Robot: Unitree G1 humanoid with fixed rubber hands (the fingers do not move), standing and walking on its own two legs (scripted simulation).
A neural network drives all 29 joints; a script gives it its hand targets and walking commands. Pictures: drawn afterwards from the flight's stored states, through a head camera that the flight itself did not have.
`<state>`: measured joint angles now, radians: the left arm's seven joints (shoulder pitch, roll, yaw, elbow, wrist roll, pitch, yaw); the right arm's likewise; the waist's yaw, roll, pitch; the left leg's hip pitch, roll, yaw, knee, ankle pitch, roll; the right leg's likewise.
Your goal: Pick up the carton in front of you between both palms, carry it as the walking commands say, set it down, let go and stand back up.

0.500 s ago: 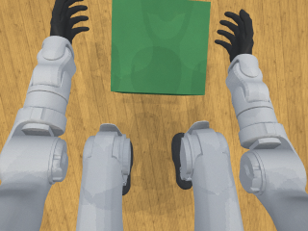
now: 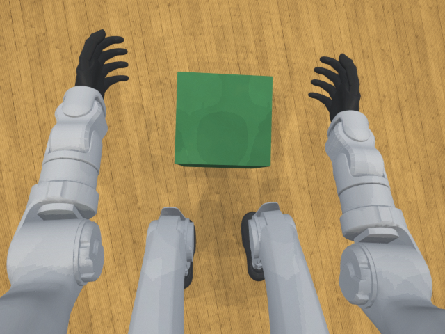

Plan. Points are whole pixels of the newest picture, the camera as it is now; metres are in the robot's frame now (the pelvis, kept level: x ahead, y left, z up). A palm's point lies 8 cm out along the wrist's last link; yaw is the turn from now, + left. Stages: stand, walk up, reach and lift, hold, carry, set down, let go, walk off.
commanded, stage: set down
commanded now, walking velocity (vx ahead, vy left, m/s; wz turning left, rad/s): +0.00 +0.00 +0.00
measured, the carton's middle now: (221, 128) +0.48 -0.01 -0.40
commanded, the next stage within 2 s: let go in 0.32 s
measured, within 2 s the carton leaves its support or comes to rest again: neither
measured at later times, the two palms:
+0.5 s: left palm (25, 65) +0.48 +0.21 +0.03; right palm (406, 93) +0.44 -0.20 +0.03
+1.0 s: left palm out of the picture +0.33 +0.22 +0.15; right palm out of the picture +0.31 -0.23 +0.16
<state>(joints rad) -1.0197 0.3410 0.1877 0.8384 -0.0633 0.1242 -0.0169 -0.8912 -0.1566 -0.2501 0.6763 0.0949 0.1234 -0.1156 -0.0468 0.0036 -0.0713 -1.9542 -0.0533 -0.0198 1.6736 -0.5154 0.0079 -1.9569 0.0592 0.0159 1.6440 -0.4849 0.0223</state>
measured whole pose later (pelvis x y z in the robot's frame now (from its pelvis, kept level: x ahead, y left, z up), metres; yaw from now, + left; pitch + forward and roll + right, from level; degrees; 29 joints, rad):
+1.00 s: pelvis +0.11 -0.01 +0.24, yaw +1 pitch +15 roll +0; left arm 0.04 0.20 0.10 0.54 0.01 -0.03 -0.03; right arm 0.12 -0.18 -0.06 0.47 0.02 -0.02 0.05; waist -0.04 -0.02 -0.05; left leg -0.55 -0.03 -0.05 0.58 -0.30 0.01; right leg -0.56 0.04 0.04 0.58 -0.29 -0.01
